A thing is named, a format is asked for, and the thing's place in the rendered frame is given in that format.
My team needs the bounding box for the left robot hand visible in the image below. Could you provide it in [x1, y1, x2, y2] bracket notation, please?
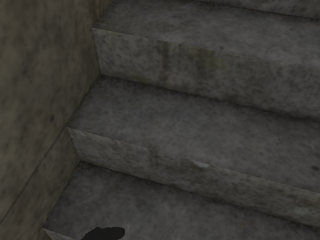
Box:
[81, 227, 125, 240]

